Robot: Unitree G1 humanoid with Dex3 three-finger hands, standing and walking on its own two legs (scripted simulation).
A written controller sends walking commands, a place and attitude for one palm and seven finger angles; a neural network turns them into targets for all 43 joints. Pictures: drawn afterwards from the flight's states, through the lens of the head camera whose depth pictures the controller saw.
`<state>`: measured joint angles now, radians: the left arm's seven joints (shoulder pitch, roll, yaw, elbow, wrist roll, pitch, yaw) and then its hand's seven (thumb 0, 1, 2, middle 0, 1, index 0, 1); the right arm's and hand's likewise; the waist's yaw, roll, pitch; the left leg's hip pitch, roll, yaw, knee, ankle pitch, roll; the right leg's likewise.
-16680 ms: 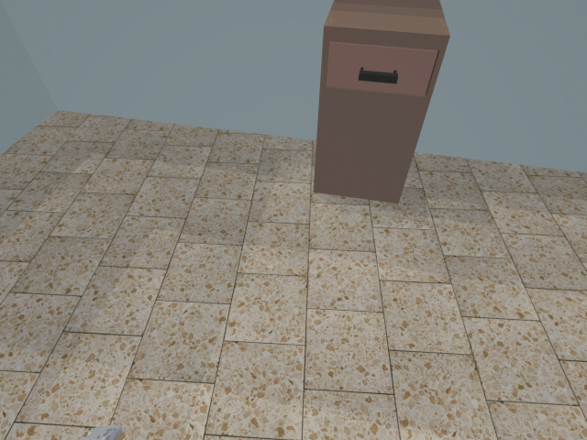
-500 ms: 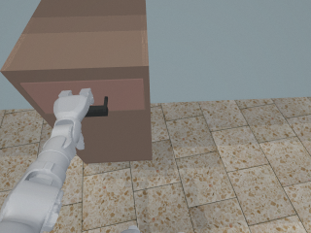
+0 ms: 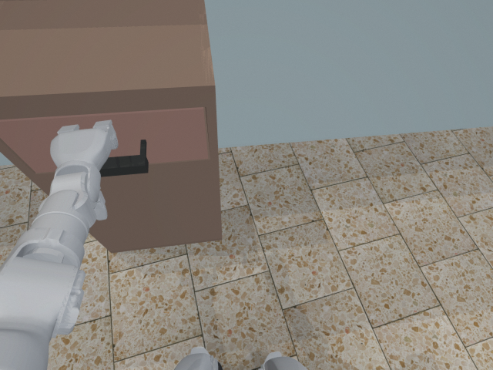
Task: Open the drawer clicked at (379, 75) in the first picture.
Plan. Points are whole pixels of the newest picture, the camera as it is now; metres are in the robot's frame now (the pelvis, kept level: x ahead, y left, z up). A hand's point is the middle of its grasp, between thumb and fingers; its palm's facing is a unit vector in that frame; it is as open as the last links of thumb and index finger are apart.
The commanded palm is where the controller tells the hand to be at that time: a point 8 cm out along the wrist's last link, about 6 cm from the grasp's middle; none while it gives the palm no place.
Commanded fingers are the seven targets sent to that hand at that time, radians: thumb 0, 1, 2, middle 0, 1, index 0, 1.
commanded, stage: move the hooked fingers above the handle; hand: left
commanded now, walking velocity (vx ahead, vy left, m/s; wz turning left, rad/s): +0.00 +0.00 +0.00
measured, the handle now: (112, 156) +0.54 +0.24 -0.06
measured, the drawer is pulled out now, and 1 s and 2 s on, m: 0.00 0.00 0.00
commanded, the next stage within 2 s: none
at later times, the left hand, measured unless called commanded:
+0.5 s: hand (90, 161) +0.48 +0.25 +0.00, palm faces -0.14 -0.02 -0.99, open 13.7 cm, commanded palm +0.47 +0.22 +0.06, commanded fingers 0.00 -0.50 0.30 -0.30 -1.20 -0.30 -1.20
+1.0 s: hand (96, 159) +0.49 +0.24 +0.00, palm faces -0.04 -0.01 -1.00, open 13.7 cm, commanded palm +0.47 +0.23 +0.06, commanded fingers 0.00 -0.50 0.30 -0.30 -1.20 -0.30 -1.20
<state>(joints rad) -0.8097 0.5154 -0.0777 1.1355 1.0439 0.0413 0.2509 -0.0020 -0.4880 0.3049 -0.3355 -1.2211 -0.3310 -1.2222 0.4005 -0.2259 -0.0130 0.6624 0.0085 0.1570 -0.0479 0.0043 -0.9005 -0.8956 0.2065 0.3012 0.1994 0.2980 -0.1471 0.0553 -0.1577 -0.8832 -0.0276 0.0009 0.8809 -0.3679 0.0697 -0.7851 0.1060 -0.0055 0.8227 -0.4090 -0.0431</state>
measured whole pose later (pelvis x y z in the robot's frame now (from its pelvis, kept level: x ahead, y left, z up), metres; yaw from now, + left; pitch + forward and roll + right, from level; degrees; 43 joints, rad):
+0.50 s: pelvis +0.00 +0.01 +0.00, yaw -1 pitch +21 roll -3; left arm -0.88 0.47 -0.05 1.21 1.05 0.16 0.32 0.00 -0.49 0.30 -0.34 -1.23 -0.33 -1.23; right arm 0.34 -0.21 0.01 0.64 0.01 0.18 -0.03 0.00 -0.90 -0.90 0.21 0.30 0.20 0.30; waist -0.16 0.07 -0.16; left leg -0.89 -0.03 0.01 0.89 -0.38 0.09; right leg -0.79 0.10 0.01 0.83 -0.41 -0.02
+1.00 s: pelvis +0.00 +0.01 -0.01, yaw -1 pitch +22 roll -3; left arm -0.83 0.45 0.00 1.14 1.07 0.15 0.43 0.00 -0.49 0.30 -0.37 -1.24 -0.34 -1.22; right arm 0.30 -0.22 0.00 0.67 0.00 0.20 -0.01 0.00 -0.90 -0.90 0.20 0.30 0.20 0.30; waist -0.14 0.08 -0.17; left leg -0.92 -0.03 0.02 0.92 -0.39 0.08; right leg -0.83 0.10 0.01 0.86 -0.43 -0.03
